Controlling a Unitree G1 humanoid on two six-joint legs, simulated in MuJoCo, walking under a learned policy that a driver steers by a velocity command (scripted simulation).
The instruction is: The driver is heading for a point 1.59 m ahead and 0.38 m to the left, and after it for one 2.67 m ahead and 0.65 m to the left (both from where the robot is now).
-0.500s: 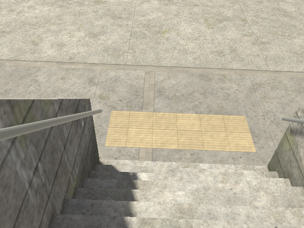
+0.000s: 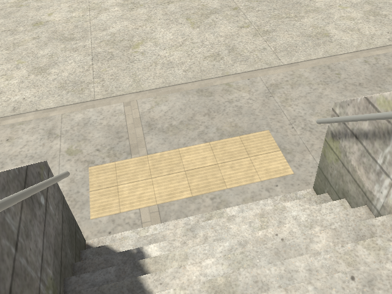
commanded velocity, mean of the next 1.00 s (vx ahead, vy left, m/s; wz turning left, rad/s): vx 0.50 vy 0.00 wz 0.32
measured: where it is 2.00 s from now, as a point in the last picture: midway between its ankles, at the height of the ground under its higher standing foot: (171, 291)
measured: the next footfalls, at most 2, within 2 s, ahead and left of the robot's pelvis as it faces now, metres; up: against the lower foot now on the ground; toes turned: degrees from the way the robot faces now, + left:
left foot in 0.16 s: +0.16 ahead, +0.12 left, -0.21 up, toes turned +3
right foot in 0.64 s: +0.44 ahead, -0.02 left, -0.41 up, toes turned +19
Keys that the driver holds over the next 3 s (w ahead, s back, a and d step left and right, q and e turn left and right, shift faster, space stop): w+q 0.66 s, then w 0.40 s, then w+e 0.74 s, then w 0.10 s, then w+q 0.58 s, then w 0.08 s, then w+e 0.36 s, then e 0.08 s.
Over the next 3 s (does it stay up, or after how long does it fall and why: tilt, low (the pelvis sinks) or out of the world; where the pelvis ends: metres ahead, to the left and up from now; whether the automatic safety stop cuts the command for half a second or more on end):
stays up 1.39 0.40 -1.23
